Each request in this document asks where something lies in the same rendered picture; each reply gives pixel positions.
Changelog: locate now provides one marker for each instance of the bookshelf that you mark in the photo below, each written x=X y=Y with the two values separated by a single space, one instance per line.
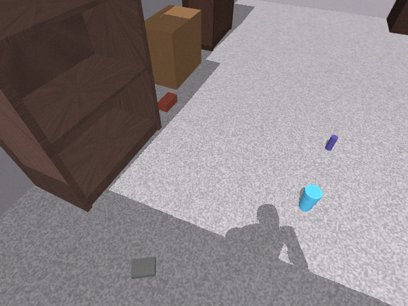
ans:
x=216 y=20
x=77 y=93

